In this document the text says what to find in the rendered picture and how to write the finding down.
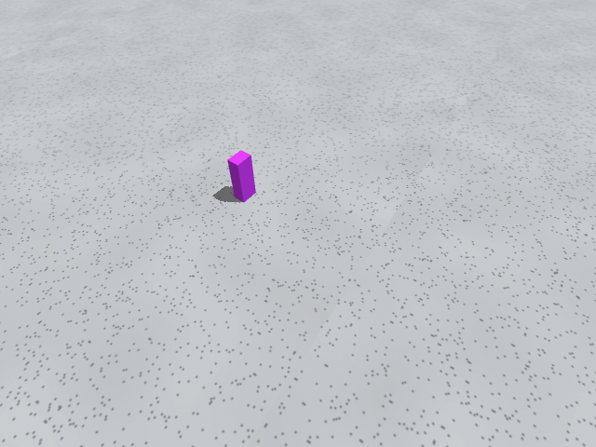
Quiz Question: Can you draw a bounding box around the carton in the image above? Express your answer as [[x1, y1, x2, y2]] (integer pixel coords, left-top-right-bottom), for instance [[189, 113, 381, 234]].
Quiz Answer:
[[227, 150, 256, 202]]

